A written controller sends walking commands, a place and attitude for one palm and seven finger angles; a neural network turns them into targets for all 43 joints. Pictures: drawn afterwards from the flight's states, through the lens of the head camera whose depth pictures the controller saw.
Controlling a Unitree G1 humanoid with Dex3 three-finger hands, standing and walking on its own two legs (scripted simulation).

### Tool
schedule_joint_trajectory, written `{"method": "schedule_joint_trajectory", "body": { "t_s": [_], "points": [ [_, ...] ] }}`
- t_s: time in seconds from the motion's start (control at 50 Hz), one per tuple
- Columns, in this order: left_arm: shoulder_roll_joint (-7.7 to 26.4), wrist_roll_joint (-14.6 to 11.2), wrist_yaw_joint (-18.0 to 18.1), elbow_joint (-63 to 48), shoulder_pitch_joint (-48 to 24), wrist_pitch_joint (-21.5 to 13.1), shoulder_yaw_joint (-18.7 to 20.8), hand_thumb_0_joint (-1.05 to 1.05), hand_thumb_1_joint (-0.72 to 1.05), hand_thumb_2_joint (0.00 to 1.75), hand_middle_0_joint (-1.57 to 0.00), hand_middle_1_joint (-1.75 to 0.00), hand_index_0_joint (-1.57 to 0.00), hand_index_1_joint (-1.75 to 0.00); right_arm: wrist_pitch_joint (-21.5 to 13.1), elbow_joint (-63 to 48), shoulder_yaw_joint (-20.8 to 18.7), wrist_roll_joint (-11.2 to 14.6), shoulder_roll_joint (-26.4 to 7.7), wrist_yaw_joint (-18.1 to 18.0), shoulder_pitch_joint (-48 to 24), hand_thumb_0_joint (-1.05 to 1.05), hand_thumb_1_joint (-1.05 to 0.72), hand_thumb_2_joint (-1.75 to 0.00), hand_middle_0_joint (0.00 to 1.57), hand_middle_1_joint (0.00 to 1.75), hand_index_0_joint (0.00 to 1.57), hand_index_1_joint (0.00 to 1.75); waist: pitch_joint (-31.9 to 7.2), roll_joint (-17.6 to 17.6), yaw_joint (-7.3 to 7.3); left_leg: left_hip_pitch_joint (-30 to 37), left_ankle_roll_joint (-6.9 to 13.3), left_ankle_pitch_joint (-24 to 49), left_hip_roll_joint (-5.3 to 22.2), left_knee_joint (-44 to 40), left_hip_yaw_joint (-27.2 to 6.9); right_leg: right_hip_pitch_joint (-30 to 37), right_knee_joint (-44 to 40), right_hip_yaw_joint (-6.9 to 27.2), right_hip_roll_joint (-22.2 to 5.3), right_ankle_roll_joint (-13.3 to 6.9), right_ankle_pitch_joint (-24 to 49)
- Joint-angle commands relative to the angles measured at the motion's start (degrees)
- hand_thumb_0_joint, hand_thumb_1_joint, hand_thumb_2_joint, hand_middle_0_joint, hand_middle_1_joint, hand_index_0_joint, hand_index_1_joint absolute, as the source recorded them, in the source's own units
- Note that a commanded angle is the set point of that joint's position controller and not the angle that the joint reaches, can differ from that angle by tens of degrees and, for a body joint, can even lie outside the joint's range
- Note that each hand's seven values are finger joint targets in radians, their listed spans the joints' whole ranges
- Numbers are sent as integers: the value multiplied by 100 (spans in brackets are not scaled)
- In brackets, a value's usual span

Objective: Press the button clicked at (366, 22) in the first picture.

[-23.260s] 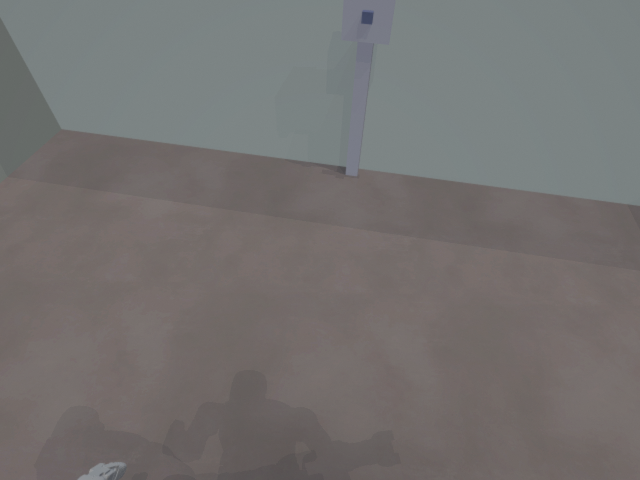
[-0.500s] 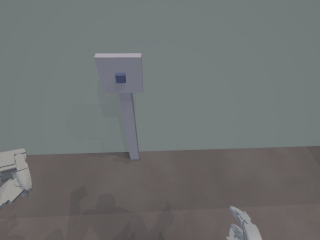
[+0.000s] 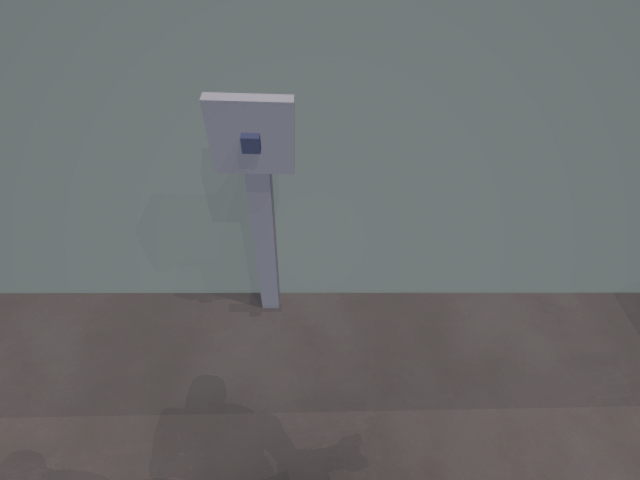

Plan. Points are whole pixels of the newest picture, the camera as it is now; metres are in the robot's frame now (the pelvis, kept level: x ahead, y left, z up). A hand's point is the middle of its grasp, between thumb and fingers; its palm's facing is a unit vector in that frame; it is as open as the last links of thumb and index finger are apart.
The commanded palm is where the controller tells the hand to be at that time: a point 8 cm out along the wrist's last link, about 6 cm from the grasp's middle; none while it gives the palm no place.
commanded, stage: let the arm hang, fingers relaxed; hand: left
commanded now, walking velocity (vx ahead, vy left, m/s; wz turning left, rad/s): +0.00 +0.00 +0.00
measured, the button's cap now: (251, 142) +0.74 +0.17 -0.02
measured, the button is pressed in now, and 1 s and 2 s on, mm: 0 0 0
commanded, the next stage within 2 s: stand and wait in 0.80 s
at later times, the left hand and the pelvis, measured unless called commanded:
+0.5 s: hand out of the picture -0.04 +0.17 -0.17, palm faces +0.02 -0.98 -0.18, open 7.1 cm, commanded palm none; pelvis +0.00 +0.01 +0.01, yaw -1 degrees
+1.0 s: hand out of the picture -0.03 +0.17 -0.17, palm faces +0.01 -0.98 -0.18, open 7.4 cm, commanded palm none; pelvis +0.00 +0.00 +0.01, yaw -1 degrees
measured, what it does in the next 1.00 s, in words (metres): stands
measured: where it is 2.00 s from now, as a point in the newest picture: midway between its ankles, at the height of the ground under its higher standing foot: outside the picture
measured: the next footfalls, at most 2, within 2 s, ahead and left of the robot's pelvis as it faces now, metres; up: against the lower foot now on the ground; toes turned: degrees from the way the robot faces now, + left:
none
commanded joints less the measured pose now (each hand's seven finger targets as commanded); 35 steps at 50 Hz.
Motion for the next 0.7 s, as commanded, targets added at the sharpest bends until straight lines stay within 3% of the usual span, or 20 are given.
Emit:
{"method": "schedule_joint_trajectory", "body": {
  "t_s": [0.0,0.22,0.28,0.42,0.48,0.68],
  "points": [
    [780,-152,-19,335,223,-319,263,0,90,90,-71,-86,-71,-86,-54,130,-84,-9,-366,-105,73,0,-90,-90,20,30,20,30,-407,1052,160,492,3,370,579,-886,-821,182,-918,667,-529,-252,518],
    [399,-168,45,1454,665,-342,173,0,90,90,-31,-42,-31,-42,-3,998,-130,54,-46,-202,864,0,-90,-90,20,30,20,30,84,-19,119,723,43,16,615,-1128,-765,-88,-1290,515,-519,-244,287],
    [256,-169,76,1557,770,-336,157,0,90,90,-20,-30,-20,-30,-1,1130,-118,43,119,-208,1018,0,-90,-90,20,30,20,30,150,5,102,715,40,-49,603,-1178,-733,-169,-1262,525,-530,-231,208],
    [53,-153,125,1615,979,-337,176,0,90,90,-20,-30,-20,-30,-2,1229,-122,40,341,-216,1170,0,-90,-90,20,30,20,30,414,-11,135,571,54,-255,580,-1244,-700,-337,-1201,527,-472,-211,105],
    [-25,-145,128,1602,971,-335,199,0,90,90,-20,-30,-20,-30,-26,1258,-122,23,426,-226,1221,0,-90,-90,20,30,20,30,436,169,130,460,52,-319,576,-1309,-726,-306,-1114,510,-464,-209,192],
    [-107,-140,125,1575,970,-361,230,0,90,90,-20,-30,-20,-30,-60,1232,-143,20,509,-238,1285,0,-90,-90,20,30,20,30,430,256,128,502,37,-248,552,-1291,-691,-314,-1136,527,-471,-203,298]
  ]
}}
